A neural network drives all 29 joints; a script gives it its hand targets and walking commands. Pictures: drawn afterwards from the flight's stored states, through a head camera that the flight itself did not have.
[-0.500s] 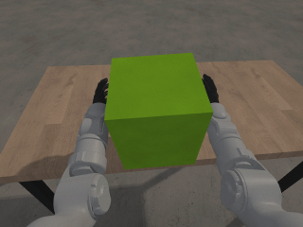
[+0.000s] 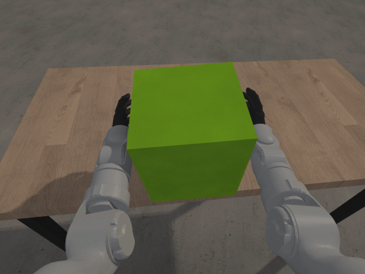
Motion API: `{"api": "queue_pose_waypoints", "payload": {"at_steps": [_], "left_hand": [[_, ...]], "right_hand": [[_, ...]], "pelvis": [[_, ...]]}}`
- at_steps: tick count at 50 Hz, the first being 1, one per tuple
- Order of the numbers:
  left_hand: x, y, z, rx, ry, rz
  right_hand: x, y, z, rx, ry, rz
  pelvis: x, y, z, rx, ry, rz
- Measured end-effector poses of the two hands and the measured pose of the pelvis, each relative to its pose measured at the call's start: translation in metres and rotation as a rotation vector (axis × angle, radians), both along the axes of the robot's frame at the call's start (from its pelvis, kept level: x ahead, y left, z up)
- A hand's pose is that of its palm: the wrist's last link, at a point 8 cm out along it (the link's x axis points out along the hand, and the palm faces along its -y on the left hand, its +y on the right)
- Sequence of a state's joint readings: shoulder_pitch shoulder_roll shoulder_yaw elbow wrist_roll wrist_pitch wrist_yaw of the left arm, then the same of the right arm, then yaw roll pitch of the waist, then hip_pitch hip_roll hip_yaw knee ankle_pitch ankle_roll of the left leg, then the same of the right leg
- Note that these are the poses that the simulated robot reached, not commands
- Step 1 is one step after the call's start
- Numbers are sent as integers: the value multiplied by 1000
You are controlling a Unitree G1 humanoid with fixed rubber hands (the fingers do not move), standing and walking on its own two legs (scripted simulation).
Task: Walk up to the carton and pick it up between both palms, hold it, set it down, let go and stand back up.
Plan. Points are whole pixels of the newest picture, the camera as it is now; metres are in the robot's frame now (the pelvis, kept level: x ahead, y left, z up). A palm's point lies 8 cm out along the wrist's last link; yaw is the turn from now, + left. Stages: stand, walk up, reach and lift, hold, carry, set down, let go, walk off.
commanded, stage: set down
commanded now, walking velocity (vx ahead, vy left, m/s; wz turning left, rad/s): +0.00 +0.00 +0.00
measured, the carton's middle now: (189, 137) +0.40 +0.01 +0.08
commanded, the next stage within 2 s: none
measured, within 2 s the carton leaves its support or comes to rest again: rests again in 2.00 s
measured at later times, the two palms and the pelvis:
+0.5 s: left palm (124, 135) +0.40 +0.16 +0.08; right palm (254, 128) +0.41 -0.14 +0.11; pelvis +0.00 +0.00 +0.00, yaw +0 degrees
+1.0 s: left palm (126, 136) +0.40 +0.16 +0.08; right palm (256, 130) +0.41 -0.14 +0.10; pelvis +0.00 +0.00 +0.00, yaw +0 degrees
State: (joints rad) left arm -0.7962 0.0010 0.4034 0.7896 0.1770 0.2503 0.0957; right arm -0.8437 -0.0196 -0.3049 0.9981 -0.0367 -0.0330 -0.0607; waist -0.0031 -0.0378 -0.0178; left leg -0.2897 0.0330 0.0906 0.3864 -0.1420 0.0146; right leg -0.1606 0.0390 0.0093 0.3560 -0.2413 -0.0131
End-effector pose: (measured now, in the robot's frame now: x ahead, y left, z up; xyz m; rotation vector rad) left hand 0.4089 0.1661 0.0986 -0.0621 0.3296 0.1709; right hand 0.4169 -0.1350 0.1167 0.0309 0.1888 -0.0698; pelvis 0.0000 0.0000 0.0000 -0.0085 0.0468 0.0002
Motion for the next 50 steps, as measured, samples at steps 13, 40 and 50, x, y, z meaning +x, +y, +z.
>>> {"api": "queue_pose_waypoints", "payload": {"at_steps": [13, 40, 50], "left_hand": [[-3, -4, -11, -13, 2, -1], [-9, -6, -20, -55, -8, 12], [-9, -8, -20, -58, -13, 13]], "right_hand": [[-4, -4, -8, -14, 3, 2], [-9, -6, -12, -72, -2, 17], [-10, -8, -13, -81, -3, 19]], "pelvis": [[0, -1, 0, -1, 18, -1], [-4, 1, 0, -4, 37, -2], [-4, 1, 0, -4, 37, -2]]}}
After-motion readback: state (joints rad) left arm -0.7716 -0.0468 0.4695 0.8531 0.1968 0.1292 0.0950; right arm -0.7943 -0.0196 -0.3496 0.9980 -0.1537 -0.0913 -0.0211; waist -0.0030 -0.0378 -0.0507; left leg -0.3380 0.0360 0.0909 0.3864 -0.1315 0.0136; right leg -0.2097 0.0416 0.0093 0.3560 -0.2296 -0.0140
